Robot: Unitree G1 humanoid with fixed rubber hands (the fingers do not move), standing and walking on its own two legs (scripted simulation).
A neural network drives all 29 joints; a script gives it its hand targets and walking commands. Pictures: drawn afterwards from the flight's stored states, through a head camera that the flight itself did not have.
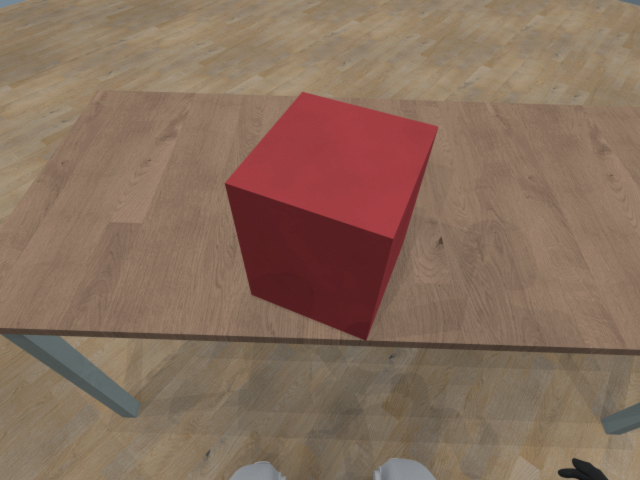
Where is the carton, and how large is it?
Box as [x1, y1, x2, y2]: [225, 92, 438, 340]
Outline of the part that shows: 302,92 225,182 251,294 365,340 401,247 438,126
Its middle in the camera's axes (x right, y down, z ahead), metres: +0.02 -0.03 +0.58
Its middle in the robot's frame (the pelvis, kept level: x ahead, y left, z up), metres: +0.46 +0.01 +0.04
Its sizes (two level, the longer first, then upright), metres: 0.210 0.200 0.250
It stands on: a table, 0.66 m high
